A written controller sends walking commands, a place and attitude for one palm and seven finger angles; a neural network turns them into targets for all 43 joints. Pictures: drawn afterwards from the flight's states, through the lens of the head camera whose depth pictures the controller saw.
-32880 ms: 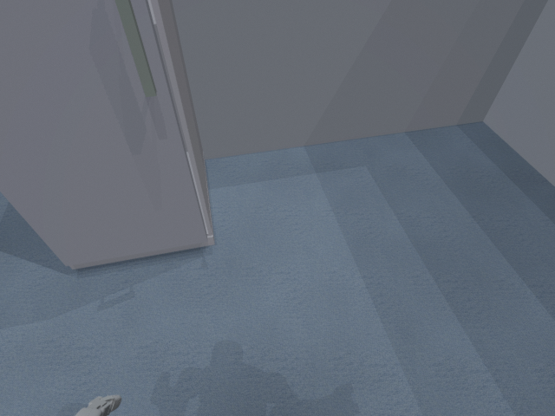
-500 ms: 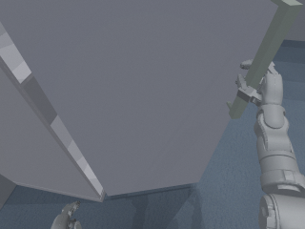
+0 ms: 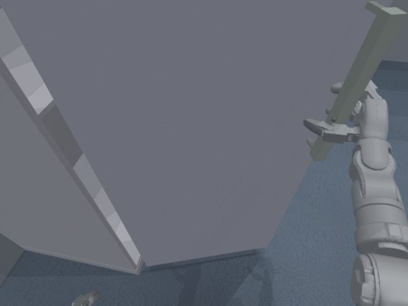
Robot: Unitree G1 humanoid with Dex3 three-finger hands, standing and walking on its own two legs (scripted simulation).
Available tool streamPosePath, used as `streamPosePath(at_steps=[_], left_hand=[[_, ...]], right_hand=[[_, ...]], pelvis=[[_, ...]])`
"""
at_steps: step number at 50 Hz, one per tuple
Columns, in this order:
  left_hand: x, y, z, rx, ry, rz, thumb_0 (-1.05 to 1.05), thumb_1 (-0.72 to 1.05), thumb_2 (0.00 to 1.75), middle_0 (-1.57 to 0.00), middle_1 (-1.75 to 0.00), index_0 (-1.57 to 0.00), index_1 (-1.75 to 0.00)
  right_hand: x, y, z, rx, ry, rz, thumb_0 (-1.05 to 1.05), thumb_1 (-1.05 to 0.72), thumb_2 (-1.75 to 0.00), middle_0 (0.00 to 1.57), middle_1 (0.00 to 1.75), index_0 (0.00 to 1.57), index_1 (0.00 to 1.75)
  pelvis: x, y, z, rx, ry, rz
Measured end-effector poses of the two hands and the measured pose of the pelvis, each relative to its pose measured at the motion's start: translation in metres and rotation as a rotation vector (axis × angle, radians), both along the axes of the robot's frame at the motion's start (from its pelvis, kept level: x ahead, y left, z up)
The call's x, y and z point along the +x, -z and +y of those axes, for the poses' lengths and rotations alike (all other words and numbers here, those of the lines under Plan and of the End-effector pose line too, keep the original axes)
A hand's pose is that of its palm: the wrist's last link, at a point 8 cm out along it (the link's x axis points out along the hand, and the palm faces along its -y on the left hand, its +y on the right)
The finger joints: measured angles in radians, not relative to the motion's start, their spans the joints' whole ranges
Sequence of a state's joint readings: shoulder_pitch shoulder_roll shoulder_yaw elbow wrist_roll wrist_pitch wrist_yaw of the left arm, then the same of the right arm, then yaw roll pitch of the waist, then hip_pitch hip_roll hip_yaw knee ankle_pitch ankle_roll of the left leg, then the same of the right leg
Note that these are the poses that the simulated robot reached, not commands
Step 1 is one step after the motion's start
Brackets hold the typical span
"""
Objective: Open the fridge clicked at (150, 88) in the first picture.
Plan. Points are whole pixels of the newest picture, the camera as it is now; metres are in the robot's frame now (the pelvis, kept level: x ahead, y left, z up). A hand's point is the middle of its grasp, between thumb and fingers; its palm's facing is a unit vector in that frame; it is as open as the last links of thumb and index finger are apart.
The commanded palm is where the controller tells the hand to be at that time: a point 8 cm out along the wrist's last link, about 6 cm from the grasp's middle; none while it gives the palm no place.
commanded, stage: loosen the grip on the handle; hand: right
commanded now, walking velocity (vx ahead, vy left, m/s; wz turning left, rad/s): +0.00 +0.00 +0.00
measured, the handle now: (339, 96) +0.48 -0.21 +0.19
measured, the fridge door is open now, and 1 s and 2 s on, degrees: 70 69 69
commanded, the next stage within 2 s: slip the hand off the handle in 0.30 s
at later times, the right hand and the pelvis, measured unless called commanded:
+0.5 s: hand (332, 126) +0.44 -0.20 +0.14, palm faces +0.22 +0.96 -0.17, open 14.4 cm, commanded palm +0.41 -0.26 +0.15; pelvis +0.03 +0.00 +0.00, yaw +0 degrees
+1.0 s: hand (370, 128) +0.44 -0.28 +0.15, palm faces +0.25 +0.95 -0.18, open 14.7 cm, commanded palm +0.40 -0.32 +0.15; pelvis +0.03 -0.01 +0.00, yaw +0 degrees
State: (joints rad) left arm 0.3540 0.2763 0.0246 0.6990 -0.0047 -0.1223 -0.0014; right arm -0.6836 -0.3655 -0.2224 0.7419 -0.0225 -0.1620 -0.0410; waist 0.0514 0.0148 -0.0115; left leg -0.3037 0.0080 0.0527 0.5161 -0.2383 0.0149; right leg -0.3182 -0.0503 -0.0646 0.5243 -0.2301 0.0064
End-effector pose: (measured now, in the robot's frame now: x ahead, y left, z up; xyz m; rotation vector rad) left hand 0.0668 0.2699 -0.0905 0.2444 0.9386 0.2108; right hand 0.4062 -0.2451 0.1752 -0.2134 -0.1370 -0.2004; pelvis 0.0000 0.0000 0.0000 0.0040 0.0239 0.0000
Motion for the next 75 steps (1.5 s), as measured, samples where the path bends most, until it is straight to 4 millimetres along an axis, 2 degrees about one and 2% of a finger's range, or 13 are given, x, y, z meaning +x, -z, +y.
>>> streamPosePath(at_steps=[5,11,23,31,40,53,58,63,67,75], left_hand=[[-0.01,0.004,0.012,0.006,-0.045,0.058,0.01,0.9,0.9,-0.2,-0.3,-0.2,-0.3],[0.0,0.009,0.01,0.001,-0.044,0.09,0.01,0.9,0.9,-0.2,-0.3,-0.2,-0.3],[0.046,0.018,-0.011,-0.046,-0.008,0.045,0.01,0.9,0.9,-0.2,-0.3,-0.2,-0.3],[0.065,0.014,-0.017,-0.037,0.008,0.009,0.01,0.9,0.9,-0.2,-0.3,-0.2,-0.3],[0.056,0.014,-0.013,-0.001,-0.005,0.041,0.01,0.9,0.9,-0.2,-0.3,-0.2,-0.3],[0.021,0.017,-0.013,0.017,-0.048,0.106,0.01,0.9,0.9,-0.2,-0.3,-0.2,-0.3],[0.016,0.018,-0.017,0.0,-0.069,0.097,0.01,0.9,0.9,-0.2,-0.3,-0.2,-0.3],[0.023,0.018,-0.021,-0.006,-0.062,0.063,0.01,0.9,0.9,-0.2,-0.3,-0.2,-0.3],[0.038,0.015,-0.025,-0.002,-0.028,0.022,0.01,0.9,0.9,-0.2,-0.3,-0.2,-0.3],[0.081,0.005,-0.033,-0.006,0.044,-0.096,0.01,0.9,0.9,-0.2,-0.3,-0.2,-0.3]], right_hand=[[-0.001,0.016,0.006,0.024,-0.008,0.036,0.0,0.27,-0.33,0.42,1.36,0.38,1.35],[0.004,0.026,-0.001,0.016,0.026,0.04,0.0,0.47,-0.24,0.36,1.28,0.34,1.28],[0.006,0.023,-0.003,0.027,0.002,0.03,-0.01,0.55,-0.2,0.33,1.21,0.29,1.19],[0.004,0.024,-0.027,0.021,0.056,0.032,-0.01,0.55,-0.2,0.29,1.17,0.27,1.16],[-0.002,0.02,-0.056,0.02,0.057,0.027,-0.01,0.55,-0.2,0.26,1.15,0.25,1.15],[0.002,0.02,-0.078,0.02,0.038,0.017,-0.01,0.55,-0.2,0.25,1.15,0.25,1.15],[-0.009,0.024,-0.078,0.021,0.012,0.015,-0.01,0.55,-0.2,0.25,1.15,0.25,1.15],[-0.029,0.034,-0.085,0.042,0.037,0.032,-0.01,0.55,-0.2,0.25,1.15,0.25,1.15],[-0.048,0.035,-0.09,0.03,0.062,0.015,-0.01,0.55,-0.2,0.25,1.15,0.25,1.15],[-0.077,0.025,-0.086,0.018,0.038,-0.007,-0.01,0.55,-0.2,0.25,1.15,0.25,1.15]], pelvis=[[0.006,-0.001,0.003,-0.002,-0.007,0.008],[0.012,-0.001,0.007,0.001,-0.003,0.018],[0.028,-0.001,0.005,0.001,0.006,0.032],[0.032,0.001,0.002,0.001,0.001,0.04],[0.031,0.002,-0.002,0.009,0.01,0.043],[0.025,0.004,-0.01,0.015,0.003,0.066],[0.027,0.005,-0.013,0.014,-0.008,0.061],[0.027,0.005,-0.014,0.013,-0.011,0.044],[0.025,0.006,-0.014,0.016,-0.003,0.032],[0.021,0.005,-0.011,0.017,0.016,0.006]])
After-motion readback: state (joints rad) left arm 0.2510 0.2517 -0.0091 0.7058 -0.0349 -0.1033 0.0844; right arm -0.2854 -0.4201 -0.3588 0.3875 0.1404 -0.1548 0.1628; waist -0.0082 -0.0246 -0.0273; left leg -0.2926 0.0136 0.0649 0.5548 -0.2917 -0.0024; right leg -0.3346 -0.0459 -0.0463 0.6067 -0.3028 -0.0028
